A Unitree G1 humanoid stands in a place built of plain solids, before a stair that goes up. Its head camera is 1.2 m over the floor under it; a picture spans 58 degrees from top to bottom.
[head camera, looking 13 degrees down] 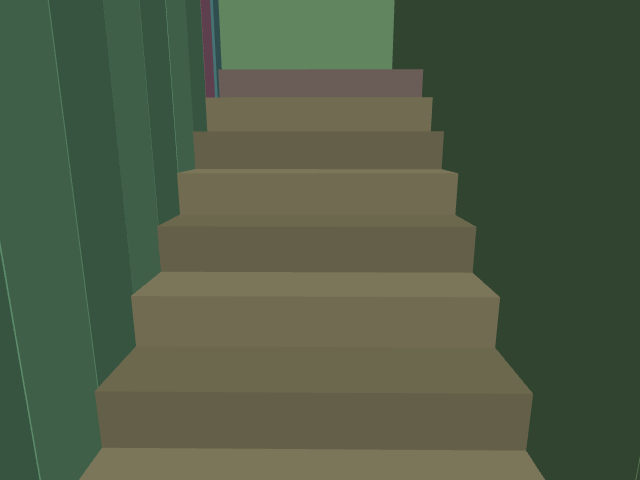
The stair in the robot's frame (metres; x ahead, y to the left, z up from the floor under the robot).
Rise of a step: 0.18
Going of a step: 0.27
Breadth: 1.19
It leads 1 degrees to the right of straight ahead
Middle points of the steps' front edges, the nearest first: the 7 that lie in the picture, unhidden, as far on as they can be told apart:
1.05 0.02 0.53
1.31 0.02 0.71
1.58 0.01 0.89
1.84 0.01 1.06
2.11 0.01 1.24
2.37 0.01 1.42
2.64 0.00 1.60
